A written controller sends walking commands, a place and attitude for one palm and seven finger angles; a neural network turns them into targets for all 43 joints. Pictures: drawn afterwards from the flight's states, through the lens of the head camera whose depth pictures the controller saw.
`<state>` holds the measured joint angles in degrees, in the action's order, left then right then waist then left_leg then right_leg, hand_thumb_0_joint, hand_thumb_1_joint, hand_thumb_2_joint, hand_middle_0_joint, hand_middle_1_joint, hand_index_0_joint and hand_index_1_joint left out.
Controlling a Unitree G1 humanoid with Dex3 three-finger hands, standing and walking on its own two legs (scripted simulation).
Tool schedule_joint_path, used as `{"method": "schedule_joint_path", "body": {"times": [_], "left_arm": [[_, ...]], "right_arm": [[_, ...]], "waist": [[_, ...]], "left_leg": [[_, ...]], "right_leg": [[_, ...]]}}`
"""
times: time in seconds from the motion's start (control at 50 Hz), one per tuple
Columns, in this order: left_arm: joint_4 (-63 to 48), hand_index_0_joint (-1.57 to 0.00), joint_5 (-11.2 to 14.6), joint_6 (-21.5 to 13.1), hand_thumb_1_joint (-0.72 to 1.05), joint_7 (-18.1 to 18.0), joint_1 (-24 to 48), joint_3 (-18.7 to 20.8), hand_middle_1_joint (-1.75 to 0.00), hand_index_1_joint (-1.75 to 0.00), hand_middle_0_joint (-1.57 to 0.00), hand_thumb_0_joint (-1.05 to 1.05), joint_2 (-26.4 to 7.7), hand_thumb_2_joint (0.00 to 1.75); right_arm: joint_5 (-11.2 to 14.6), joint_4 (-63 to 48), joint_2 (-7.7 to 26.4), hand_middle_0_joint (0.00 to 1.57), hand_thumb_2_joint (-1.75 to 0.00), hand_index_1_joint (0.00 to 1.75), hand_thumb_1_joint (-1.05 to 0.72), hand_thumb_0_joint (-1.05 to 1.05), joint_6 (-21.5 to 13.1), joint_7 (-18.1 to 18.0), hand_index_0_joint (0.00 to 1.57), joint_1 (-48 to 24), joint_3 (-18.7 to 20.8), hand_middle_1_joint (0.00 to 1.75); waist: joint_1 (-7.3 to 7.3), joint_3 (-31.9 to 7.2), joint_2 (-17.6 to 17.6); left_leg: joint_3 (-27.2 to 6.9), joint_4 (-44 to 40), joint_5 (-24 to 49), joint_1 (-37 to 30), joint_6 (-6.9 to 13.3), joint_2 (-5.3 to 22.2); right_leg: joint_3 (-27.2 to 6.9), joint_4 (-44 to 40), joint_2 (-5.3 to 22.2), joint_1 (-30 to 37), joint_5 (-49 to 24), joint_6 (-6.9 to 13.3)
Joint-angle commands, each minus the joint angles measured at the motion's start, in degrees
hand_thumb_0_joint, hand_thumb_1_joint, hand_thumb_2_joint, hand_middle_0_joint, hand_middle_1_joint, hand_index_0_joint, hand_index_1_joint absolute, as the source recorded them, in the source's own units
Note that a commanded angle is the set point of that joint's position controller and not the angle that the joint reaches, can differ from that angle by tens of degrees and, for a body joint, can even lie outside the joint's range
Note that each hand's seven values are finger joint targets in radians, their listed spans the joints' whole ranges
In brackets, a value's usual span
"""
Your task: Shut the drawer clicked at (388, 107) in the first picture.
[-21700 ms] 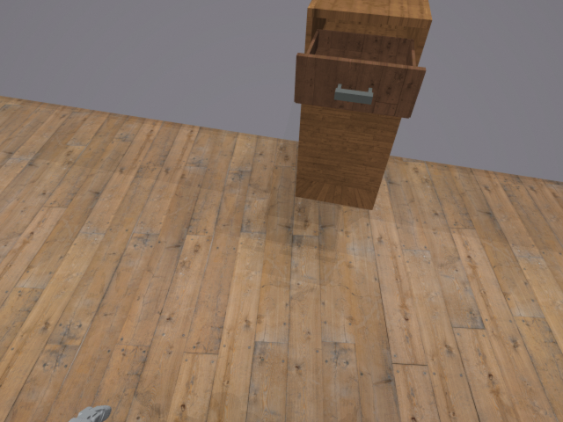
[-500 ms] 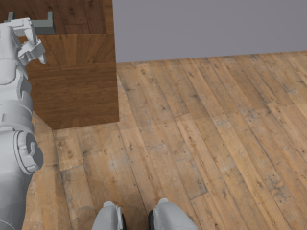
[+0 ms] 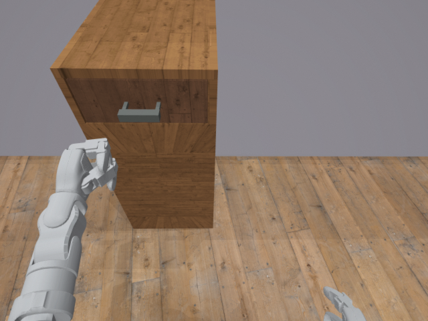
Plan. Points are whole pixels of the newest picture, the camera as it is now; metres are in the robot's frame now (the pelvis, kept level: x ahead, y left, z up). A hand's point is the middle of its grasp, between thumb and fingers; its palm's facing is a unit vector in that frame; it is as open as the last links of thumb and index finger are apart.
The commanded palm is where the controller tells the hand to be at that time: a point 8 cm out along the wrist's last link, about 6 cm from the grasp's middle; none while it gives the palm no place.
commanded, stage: draw the hand back to the body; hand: left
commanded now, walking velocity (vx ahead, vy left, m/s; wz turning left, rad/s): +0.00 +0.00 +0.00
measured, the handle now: (140, 110) +0.60 +0.21 +0.03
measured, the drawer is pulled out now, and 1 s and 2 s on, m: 0.00 0.00 0.00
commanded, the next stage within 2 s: step back with the hand held close in 0.86 s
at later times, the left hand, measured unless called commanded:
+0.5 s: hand (56, 235) +0.21 +0.21 +0.16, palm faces +0.33 -0.90 -0.30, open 3.2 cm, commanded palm +0.16 +0.25 +0.18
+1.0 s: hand (34, 265) +0.17 +0.21 +0.18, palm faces +0.39 -0.84 -0.37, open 3.2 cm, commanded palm +0.12 +0.25 +0.20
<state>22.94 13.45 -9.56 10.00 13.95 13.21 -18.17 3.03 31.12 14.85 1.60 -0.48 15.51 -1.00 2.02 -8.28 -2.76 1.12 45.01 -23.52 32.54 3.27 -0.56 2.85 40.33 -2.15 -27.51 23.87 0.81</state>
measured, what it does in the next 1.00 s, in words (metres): stands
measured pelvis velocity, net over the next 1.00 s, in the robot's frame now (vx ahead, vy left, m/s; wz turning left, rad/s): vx -0.01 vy -0.03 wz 0.00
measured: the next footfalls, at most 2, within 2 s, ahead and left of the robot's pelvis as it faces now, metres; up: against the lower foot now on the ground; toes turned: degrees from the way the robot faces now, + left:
none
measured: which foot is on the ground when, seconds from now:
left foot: down 0.00-1.00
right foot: down 0.00-1.00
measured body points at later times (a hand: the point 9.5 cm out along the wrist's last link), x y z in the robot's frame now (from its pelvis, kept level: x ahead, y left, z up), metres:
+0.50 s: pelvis -0.02 -0.02 +0.03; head -0.05 -0.04 +0.48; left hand +0.19 +0.26 +0.18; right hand +0.16 -0.24 -0.06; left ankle -0.02 +0.08 -0.71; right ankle -0.05 -0.11 -0.71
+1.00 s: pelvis -0.01 -0.03 +0.03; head -0.03 -0.06 +0.48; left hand +0.14 +0.25 +0.20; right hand +0.18 -0.25 -0.05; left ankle -0.02 +0.08 -0.71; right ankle -0.05 -0.11 -0.71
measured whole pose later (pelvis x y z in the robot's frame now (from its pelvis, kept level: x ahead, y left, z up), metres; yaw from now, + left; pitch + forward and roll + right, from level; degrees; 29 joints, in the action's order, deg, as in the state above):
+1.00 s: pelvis -0.01 -0.03 +0.03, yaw +0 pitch -3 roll +0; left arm -24.9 4.8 -6.3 -6.1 -30.6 15.0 -18.2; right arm 0.5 34.8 13.0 -5.9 -4.4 11.5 -1.2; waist -3.5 0.1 -4.2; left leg 1.1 25.1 -14.4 7.3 1.2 -0.5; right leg 2.3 22.5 -2.7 -3.5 15.7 2.8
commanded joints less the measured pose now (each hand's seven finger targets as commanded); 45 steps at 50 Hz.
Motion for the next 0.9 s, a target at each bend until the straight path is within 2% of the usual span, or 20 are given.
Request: {"method": "schedule_joint_path", "body": {"times": [0.0, 0.02, 0.04, 0.08, 0.16, 0.18, 0.22, 0.26, 0.38, 0.44, 0.46, 0.5, 0.52, 0.58, 0.66, 0.68, 0.72, 0.78, 0.86, 0.88], "left_arm": [[-23.15, -1.40, -5.79, -0.26, 0.90, -7.81, 14.94, -0.67, -1.60, -1.60, -1.40, 0.00, -10.89, 0.90], [-22.22, -1.40, -5.74, 0.85, 0.90, -9.36, 11.79, -1.66, -1.60, -1.60, -1.40, 0.00, -8.98, 0.90], [-23.56, -1.40, -6.41, 1.52, 0.90, -10.70, 10.73, -1.16, -1.60, -1.60, -1.40, 0.00, -9.98, 0.90], [-24.07, -1.40, -6.65, 2.77, 0.90, -12.60, 8.00, 0.24, -1.60, -1.60, -1.40, 0.00, -11.34, 0.90], [-27.49, -1.40, -7.23, 3.57, 0.90, -14.58, 3.64, 0.58, -1.60, -1.60, -1.40, 0.00, -10.41, 0.90], [-29.91, -1.40, -7.32, 3.35, 0.90, -14.82, 3.18, 1.00, -1.60, -1.60, -1.40, 0.00, -11.17, 0.90], [-34.23, -1.40, -7.50, 3.14, 0.90, -15.36, -0.95, 0.81, -1.60, -1.60, -1.40, 0.00, -10.27, 0.90], [-37.26, -1.40, -7.50, 3.09, 0.90, -15.60, -5.55, 0.80, -1.60, -1.60, -1.40, 0.00, -9.73, 0.90], [-44.27, -1.40, -7.34, 2.40, 0.90, -15.86, -18.63, 3.78, -1.60, -1.60, -1.40, 0.00, -10.83, 0.90], [-49.49, -1.40, -7.59, 1.64, 0.90, -15.84, -22.72, 5.32, -1.60, -1.60, -1.40, 0.00, -11.21, 0.90], [-50.26, -1.40, -7.54, 1.48, 0.90, -15.88, -25.39, 4.85, -1.60, -1.60, -1.40, 0.00, -10.04, 0.90], [-54.85, -1.40, -7.78, 0.67, 0.90, -15.95, -27.51, 5.99, -1.60, -1.60, -1.40, 0.00, -11.14, 0.90], [-55.88, -1.40, -7.65, 0.59, 0.90, -16.07, -30.57, 6.21, -1.60, -1.60, -1.40, 0.00, -10.79, 0.90], [-58.73, -1.40, -7.54, 0.02, 0.90, -16.26, -37.08, 8.07, -1.60, -1.60, -1.40, 0.00, -11.37, 0.90], [-62.51, -1.40, -7.67, -0.95, 0.90, -16.38, -43.86, 9.72, -1.60, -1.60, -1.40, 0.00, -11.18, 0.90], [-60.24, -1.40, -7.84, -0.69, 0.90, -16.28, -43.68, 9.09, -1.60, -1.60, -1.40, 0.00, -10.46, 0.90], [-59.00, -1.40, -8.02, -0.74, 0.90, -16.22, -41.44, 7.33, -1.60, -1.60, -1.40, 0.00, -8.70, 0.90], [-57.41, -1.40, -8.34, -0.61, 0.90, -16.62, -38.90, 7.16, -1.60, -1.60, -1.40, 0.00, -8.82, 0.90], [-59.56, -1.40, -8.40, -1.27, 0.90, -16.96, -39.13, 8.36, -1.60, -1.60, -1.40, 0.00, -9.86, 0.90], [-60.71, -1.40, -8.46, -1.21, 0.90, -17.07, -39.18, 9.00, -1.60, -1.60, -1.40, 0.00, -10.80, 0.90]], "right_arm": [[-0.01, -8.06, 6.55, 0.20, -0.90, 0.30, -0.90, 0.00, -1.81, -1.99, 0.20, -3.12, 2.62, 0.30], [-0.02, -8.06, 6.48, 0.20, -0.90, 0.30, -0.90, 0.00, -1.90, -2.41, 0.20, -4.07, 2.42, 0.30], [0.11, -8.18, 6.59, 0.20, -0.90, 0.30, -0.90, 0.00, -1.74, -2.66, 0.20, -4.97, 2.15, 0.30], [0.05, -7.95, 6.46, 0.20, -0.90, 0.30, -0.90, 0.00, -1.42, -3.39, 0.20, -6.47, 1.76, 0.30], [0.08, -8.14, 5.36, 0.20, -0.90, 0.30, -0.90, 0.00, -1.60, -4.09, 0.20, -9.53, 0.78, 0.30], [0.02, -8.00, 5.51, 0.20, -0.90, 0.30, -0.90, 0.00, -1.99, -4.11, 0.20, -9.83, 0.76, 0.30], [-0.28, -8.05, 4.90, 0.20, -0.90, 0.30, -0.90, 0.00, -2.83, -4.03, 0.20, -10.53, 0.39, 0.30], [-0.52, -7.94, 4.74, 0.20, -0.90, 0.30, -0.90, 0.00, -3.65, -3.85, 0.20, -11.26, 0.13, 0.30], [-1.25, -7.07, 4.93, 0.20, -0.90, 0.30, -0.90, 0.00, -5.25, -3.45, 0.20, -12.49, 0.69, 0.30], [-1.42, -6.97, 4.46, 0.20, -0.90, 0.30, -0.90, 0.00, -5.89, -3.26, 0.20, -13.01, 0.76, 0.30], [-1.53, -6.84, 4.14, 0.20, -0.90, 0.30, -0.90, 0.00, -6.29, -3.25, 0.20, -13.00, 0.88, 0.30], [-1.65, -6.74, 4.21, 0.20, -0.90, 0.30, -0.90, 0.00, -7.16, -3.13, 0.20, -13.07, 1.00, 0.30], [-1.73, -6.68, 3.90, 0.20, -0.90, 0.30, -0.90, 0.00, -7.57, -3.14, 0.20, -13.00, 1.18, 0.30], [-1.92, -6.74, 4.07, 0.20, -0.90, 0.30, -0.90, 0.00, -8.70, -3.18, 0.20, -12.96, 1.67, 0.30], [-1.83, -6.73, 3.46, 0.20, -0.90, 0.30, -0.90, 0.00, -9.93, -3.44, 0.20, -12.66, 1.91, 0.30], [-1.94, -6.08, 3.62, 0.20, -0.90, 0.30, -0.90, 0.00, -10.11, -3.51, 0.20, -12.41, 2.00, 0.30], [-1.89, -5.75, 3.83, 0.20, -0.90, 0.30, -0.90, 0.00, -10.08, -3.55, 0.20, -11.75, 2.14, 0.30], [-1.85, -5.52, 4.11, 0.20, -0.90, 0.30, -0.90, 0.00, -10.22, -4.17, 0.20, -11.47, 2.37, 0.30], [-2.23, -5.86, 3.83, 0.20, -0.90, 0.30, -0.90, 0.00, -10.71, -4.45, 0.20, -11.82, 2.26, 0.30], [-2.33, -5.83, 4.05, 0.20, -0.90, 0.30, -0.90, 0.00, -10.94, -4.41, 0.20, -11.51, 2.19, 0.30]], "waist": [[-0.20, -12.49, -2.41], [-0.26, -9.26, -0.28], [-0.77, -8.66, -0.50], [-1.26, -6.45, 2.46], [-1.82, -2.56, 0.97], [-2.12, -2.86, 0.78], [-2.45, -2.79, -3.66], [-2.80, -0.81, -4.07], [-3.85, 2.91, 2.24], [-4.30, 2.73, -0.41], [-4.13, 4.52, -0.32], [-4.42, 4.03, -2.62], [-4.40, 4.89, -2.74], [-4.94, 5.92, 1.63], [-5.31, 6.47, -0.33], [-4.96, 8.49, 2.04], [-4.01, 10.70, 0.86], [-3.78, 11.84, 2.17], [-4.96, 6.77, 1.28], [-5.27, 4.86, -0.70]], "left_leg": [[-4.08, -8.95, 31.07, -24.14, -2.25, 2.26], [-4.14, -10.22, 27.88, -22.35, -2.24, 2.44], [-4.05, -11.58, 25.58, -22.04, -2.10, 2.38], [-3.41, -13.89, 20.41, -20.98, -1.55, 2.18], [-2.75, -18.03, 15.14, -22.38, -1.43, 1.75], [-3.01, -18.87, 14.84, -23.10, -1.42, 1.83], [-2.97, -20.13, 16.41, -26.09, -1.62, 1.79], [-2.94, -21.41, 16.80, -26.53, -1.70, 1.76], [-2.14, -23.50, 16.30, -26.11, -1.17, 1.76], [-1.53, -23.71, 16.52, -27.57, -1.08, 1.28], [-1.45, -23.75, 16.27, -27.30, -1.09, 1.36], [-1.56, -23.89, 16.34, -28.22, -1.12, 1.16], [-1.45, -23.68, 16.30, -27.96, -1.12, 1.28], [-1.22, -22.95, 15.99, -27.40, -0.91, 1.20], [-0.56, -22.07, 16.59, -27.82, -0.77, 1.14], [-0.74, -21.98, 16.03, -27.26, -0.77, 1.06], [-0.78, -22.18, 14.07, -27.20, -0.75, 1.21], [-0.90, -22.00, 12.47, -27.60, -0.44, 1.09], [-0.99, -21.79, 16.04, -28.99, -0.18, 0.87], [-1.11, -21.82, 17.15, -29.27, -0.48, 0.87]], "right_leg": [[-2.13, -7.08, 0.78, 4.21, -23.51, 1.18], [-1.89, -7.79, 0.85, 4.91, -21.81, 1.14], [-2.06, -8.62, 1.08, 6.74, -21.11, 1.23], [-2.44, -10.70, 1.15, 10.21, -19.86, 1.27], [-2.83, -14.36, 1.65, 13.80, -16.70, 1.21], [-2.80, -15.26, 1.55, 14.86, -16.05, 1.35], [-2.85, -16.41, 1.68, 16.46, -17.32, 1.53], [-2.79, -17.83, 1.67, 17.65, -17.66, 1.54], [-3.18, -21.26, 1.72, 20.25, -16.95, 1.10], [-3.47, -22.15, 2.08, 20.46, -17.11, 0.88], [-3.34, -22.29, 2.12, 20.09, -16.69, 0.86], [-3.50, -23.00, 2.16, 20.17, -16.32, 0.97], [-3.56, -22.85, 2.27, 20.07, -16.42, 0.92], [-4.00, -24.32, 2.20, 19.52, -15.16, 0.69], [-4.46, -24.25, 2.45, 18.85, -16.10, 0.56], [-4.48, -24.98, 2.18, 17.66, -15.29, 0.52], [-4.52, -25.10, 2.44, 16.00, -12.61, 0.40], [-4.47, -25.91, 2.38, 14.40, -10.06, 0.18], [-4.47, -23.79, 2.89, 17.92, -15.05, 0.46], [-4.42, -23.19, 2.91, 19.32, -16.67, 0.56]]}}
